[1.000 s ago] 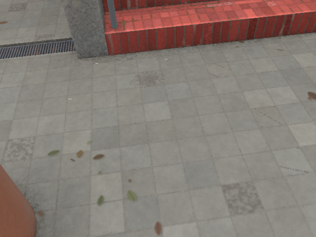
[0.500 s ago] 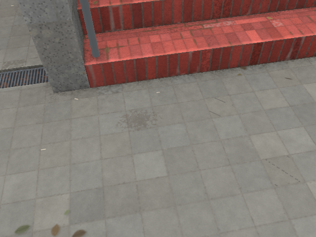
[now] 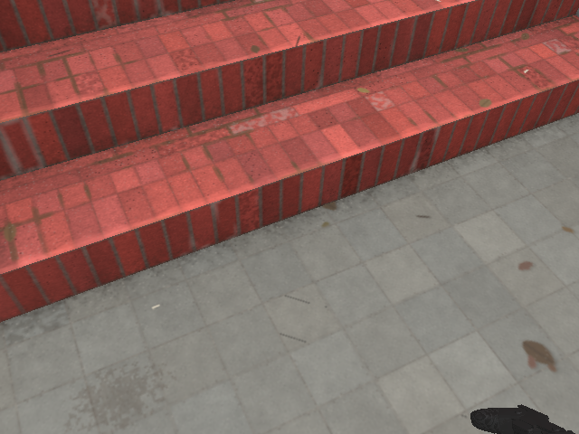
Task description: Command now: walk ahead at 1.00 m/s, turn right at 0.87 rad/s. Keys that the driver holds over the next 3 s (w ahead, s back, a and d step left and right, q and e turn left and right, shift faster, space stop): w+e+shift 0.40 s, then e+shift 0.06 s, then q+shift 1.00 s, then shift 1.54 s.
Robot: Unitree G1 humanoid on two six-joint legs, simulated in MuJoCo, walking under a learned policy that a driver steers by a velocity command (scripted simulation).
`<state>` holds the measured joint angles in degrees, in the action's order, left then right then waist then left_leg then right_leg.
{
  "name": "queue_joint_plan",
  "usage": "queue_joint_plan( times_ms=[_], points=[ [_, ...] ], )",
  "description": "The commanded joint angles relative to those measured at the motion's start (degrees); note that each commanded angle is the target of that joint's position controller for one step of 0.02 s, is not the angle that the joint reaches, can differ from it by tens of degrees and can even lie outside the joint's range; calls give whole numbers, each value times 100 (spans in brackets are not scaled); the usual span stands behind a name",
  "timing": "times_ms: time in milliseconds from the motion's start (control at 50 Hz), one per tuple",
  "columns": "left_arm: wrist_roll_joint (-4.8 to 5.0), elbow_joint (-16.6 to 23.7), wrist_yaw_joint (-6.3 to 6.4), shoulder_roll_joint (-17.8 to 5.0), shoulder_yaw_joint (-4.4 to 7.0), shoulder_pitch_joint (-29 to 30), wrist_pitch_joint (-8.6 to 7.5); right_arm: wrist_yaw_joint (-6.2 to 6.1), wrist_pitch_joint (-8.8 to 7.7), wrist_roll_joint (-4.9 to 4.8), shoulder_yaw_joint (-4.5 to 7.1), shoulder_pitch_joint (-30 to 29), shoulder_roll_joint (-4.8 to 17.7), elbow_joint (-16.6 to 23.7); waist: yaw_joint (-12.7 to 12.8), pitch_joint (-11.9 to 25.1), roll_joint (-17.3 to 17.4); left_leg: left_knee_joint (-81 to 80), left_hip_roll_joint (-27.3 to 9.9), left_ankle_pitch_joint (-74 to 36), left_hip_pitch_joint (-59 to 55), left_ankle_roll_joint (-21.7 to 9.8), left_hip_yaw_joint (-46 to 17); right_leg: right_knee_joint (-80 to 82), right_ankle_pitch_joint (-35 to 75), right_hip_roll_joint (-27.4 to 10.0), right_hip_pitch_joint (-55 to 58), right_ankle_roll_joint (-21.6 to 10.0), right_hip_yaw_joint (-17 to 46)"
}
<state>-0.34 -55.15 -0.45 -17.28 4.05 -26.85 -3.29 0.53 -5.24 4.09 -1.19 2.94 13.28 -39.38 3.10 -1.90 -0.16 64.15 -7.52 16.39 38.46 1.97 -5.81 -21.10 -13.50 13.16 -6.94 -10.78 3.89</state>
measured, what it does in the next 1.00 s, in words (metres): walks ahead: left foot, then right foot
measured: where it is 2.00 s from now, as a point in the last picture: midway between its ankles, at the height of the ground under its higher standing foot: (336, 346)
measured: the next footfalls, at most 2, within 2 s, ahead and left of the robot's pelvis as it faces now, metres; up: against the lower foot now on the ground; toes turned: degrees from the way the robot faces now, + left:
left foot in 0.20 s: +0.43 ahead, +0.17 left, +0.00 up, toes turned -14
right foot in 0.60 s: +0.71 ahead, -0.17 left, +0.00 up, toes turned -30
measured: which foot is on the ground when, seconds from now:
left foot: up 0.00-0.18, down 0.20-0.62, up 0.64-1.00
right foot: down 0.00-0.22, up 0.24-0.58, down 0.60-1.00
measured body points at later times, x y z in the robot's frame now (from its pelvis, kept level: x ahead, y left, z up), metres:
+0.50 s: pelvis +0.46 +0.02 +0.00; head +0.48 +0.01 +0.45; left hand +0.80 +0.14 -0.06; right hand +0.29 -0.22 -0.12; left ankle +0.39 +0.18 -0.73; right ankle +0.55 -0.12 -0.67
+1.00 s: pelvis +0.67 -0.05 +0.00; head +0.71 -0.05 +0.45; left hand +0.85 +0.18 -0.12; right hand +0.71 -0.33 -0.12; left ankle +0.78 +0.04 -0.71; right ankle +0.67 -0.15 -0.73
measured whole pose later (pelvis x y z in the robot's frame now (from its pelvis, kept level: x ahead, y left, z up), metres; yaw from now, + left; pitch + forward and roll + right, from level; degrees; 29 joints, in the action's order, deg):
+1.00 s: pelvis +0.67 -0.05 +0.00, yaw -14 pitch +0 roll -1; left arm -1.3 -45.6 1.1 -14.5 2.2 -11.0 -2.0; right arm 1.8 3.4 1.3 3.6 12.5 14.5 -43.5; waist -0.6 -4.3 0.7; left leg 45.5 -4.0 13.4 29.0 -0.5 4.8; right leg -28.4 -13.3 -4.0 -14.4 -2.2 -16.2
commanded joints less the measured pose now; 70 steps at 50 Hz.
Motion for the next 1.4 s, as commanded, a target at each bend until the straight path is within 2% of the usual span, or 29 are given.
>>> queue_joint_plan(
  times_ms=[20, 80, 140, 180, 200, 220, 240, 260, 300, 380, 480, 540, 580, 600, 620, 640, 660, 700, 740, 880, 1020, 1060, 1080, 1100, 1120, 1160, 1200, 1260, 1400],
  points=[
    [27, 591, -5, -846, 198, 430, -245, 63, 45, -77, 15, -557, 474, 587, -229, -584, 170, -1564, 160, -1289, -688, 155, 543, 1395, 1408, -1289, -1577, -703, 1697],
    [102, 554, -61, -970, 281, 69, -218, 91, 26, -211, 0, -898, 541, 707, 168, -291, -151, -2674, 501, -2428, -1191, 8, 673, 1198, 2626, -1299, -856, -327, 1694],
    [90, 592, 23, -1097, 323, 102, -171, 49, 7, -240, 80, -697, 768, 713, 65, 36, -322, -3507, 778, -2219, -2050, -142, 549, 449, 3735, -1380, -147, 26, 1805],
    [1, 694, 30, -1510, 411, 425, -185, -91, -42, -268, 324, 689, 1311, 370, -733, 950, -344, -3488, 885, -1263, -3578, -258, 470, -1407, 4738, -1334, 26, 256, 1804],
    [-56, 804, -5, -1368, 377, 737, -237, -203, -62, -228, 470, 1892, 1614, 95, -1369, 1495, -294, -3244, 482, -606, -4926, -325, 242, -2836, 4049, -1107, -707, 334, 1659],
    [-118, 1005, 15, -338, 117, 765, -284, -310, -80, -51, 575, 2954, 1915, -99, -1478, 2149, 907, -3252, -1032, 1159, -6173, -402, -1264, -4832, -372, -740, -1801, 267, 1212],
    [267, 1379, 21, -55, -42, -169, -235, -234, -34, 70, 684, 2272, 2316, -6, -570, 2829, 2748, -4716, -2305, 2405, -6660, -1075, -4805, -6135, -1720, -491, -3244, 406, 558],
    [71, 1144, 83, -598, -22, 422, -104, -190, 4, -14, 637, 1602, 1553, 191, -707, 1850, 1267, -5004, -1854, 3332, -5745, -1094, -4324, -6248, -902, -1091, -3733, 337, 391],
    [-76, 1208, -64, -691, 35, 1146, 12, -149, 15, -37, 489, 1298, 912, 29, -677, 698, 128, -4946, -1315, 1262, -4400, -949, -2190, -5718, -243, -1498, -3594, 434, 153],
    [-175, 1747, -320, -126, -130, 1832, 285, -47, -153, -275, 389, 1862, 543, -656, -394, 55, 509, -5269, -927, -777, -3640, -630, -239, -5396, -120, -1946, -3857, 455, 24],
    [-222, 2261, -462, -38, -297, 2634, 215, -29, -305, -336, 390, 1358, 656, -700, -93, -539, 232, -5485, -270, -3942, -2554, -437, 1720, -2773, 1339, -1594, -2747, 559, -758],
    [-283, 1949, -503, -24, -330, 2211, 105, -69, -302, -387, 466, 1809, 1197, -897, 35, -195, 464, -5009, -309, -5380, -2537, -540, 1718, -1578, 1852, -872, -943, 444, -1058],
    [-388, 1419, -346, -336, -218, 954, 28, -118, -170, -452, 447, 1907, 1367, -988, 585, 463, 605, -3429, -407, -5967, -2803, -584, 1626, -1196, 1859, -733, 402, 162, -669],
    [-483, 1171, -253, -511, -164, 400, -36, -140, -101, -539, 421, 1850, 1348, -984, 919, 661, 522, -2152, -183, -5104, -2610, -515, 1648, -531, 2618, -1076, 1064, 68, -420],
    [-562, 1094, -147, -962, -98, 410, -82, -123, -13, -538, 350, 2297, 855, -929, 554, 1262, -514, 181, 659, 234, -1812, -396, 1669, -1160, 6309, -2578, 2146, -151, 479],
    [-420, 1381, -93, -1162, -31, 417, -128, -215, 109, -847, 235, 3517, 449, -938, 135, 3228, -1032, 2469, 1120, 2409, -810, -343, 121, -2022, 9459, -4514, 3974, -1158, 2394],
    [-117, 1565, 7, -1059, 56, 677, -22, -289, 174, -739, 352, 2984, 989, -918, 368, 3481, -216, 2355, 907, 1611, -832, -358, -248, -1384, 8203, -4153, 3119, -1066, 2020],
    [-48, 1460, 65, -345, -165, 1472, -25, -241, 242, -493, 377, 2408, 893, -868, -156, 1560, 59, 1179, 394, 1088, -614, -263, 210, -553, 5646, -3486, 1267, -545, 1101],
    [-33, 1365, 161, -153, -231, 1456, -25, -147, 498, -289, 433, 2457, 718, -942, -357, 845, -158, 866, 368, 922, -1158, -145, 394, -10, 5192, -3187, -56, -322, 382],
    [-104, 1396, 205, -36, -181, 2068, -68, -18, 794, -287, 516, 1834, 266, -465, -737, 611, -743, -730, 203, -388, -1361, -121, 748, 459, 2812, -2841, -1058, -117, -1194],
    [-46, 1312, 124, -545, 66, 1711, 181, 174, 839, -277, 607, 1125, 540, 52, -415, 433, -621, -2522, 448, -4, -1913, -427, 1188, -388, 1009, -3440, -650, 324, -1350],
    [-96, 1186, 80, -515, 113, 1316, 320, 101, 720, -205, 695, 1615, 797, -86, -532, 355, 391, -3666, 363, -615, -2549, -678, 489, -1905, -259, -2969, -958, 885, -1665],
    [-174, 1383, 41, -196, 40, 1056, 428, -9, 639, -231, 839, 1637, 1566, 14, -262, 67, 2041, -4183, -983, -3074, -2778, -1119, -1682, -3553, -2508, -2067, -2219, 1351, -1898],
    [-236, 1732, 88, -121, -51, 1568, 539, -15, 651, -305, 1004, 1985, 1949, 31, -644, 449, 1890, -4634, -1307, -3026, -3035, -2003, -2883, -4451, -2840, -1309, -3047, 1480, -764],
    [-230, 1725, 105, -239, -47, 1729, 542, -36, 694, -331, 991, 1919, 1785, 10, -610, 433, 1141, -4701, -1140, -2014, -3089, -2019, -2489, -4699, -2343, -1492, -3249, 1463, -331],
    [-146, 1667, 131, -283, -23, 1880, 414, -84, 793, -347, 876, 1129, 1368, 142, -335, 217, 709, -4655, -436, -1394, -2773, -1607, -1661, -4280, -1246, -1635, -3073, 1385, -126],
    [-231, 1617, 153, -334, -15, 1805, 413, -104, 808, -402, 815, 907, 1118, 262, -320, 516, 665, -4471, -177, -2224, -2861, -1481, -1377, -4308, -854, -1514, -2804, 1367, -157],
    [-144, 1693, 172, -228, -65, 1831, 444, -97, 773, -406, 886, 1176, 1268, 210, -413, 751, 359, -4332, -96, -2490, -3170, -1436, -1540, -3858, -817, -1395, -2762, 1388, -31],
    [-82, 1845, 241, -365, -110, 2123, 446, -87, 836, -300, 987, 1198, 1477, 255, -581, 630, 646, -4437, 133, -1131, -3040, -1331, -2500, -2681, -771, -1047, -2436, 1308, 227]
  ],
)
Over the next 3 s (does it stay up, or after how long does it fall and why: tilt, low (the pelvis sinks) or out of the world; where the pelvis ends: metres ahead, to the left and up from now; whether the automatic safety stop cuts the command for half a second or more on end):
stays up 0.72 -0.04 0.01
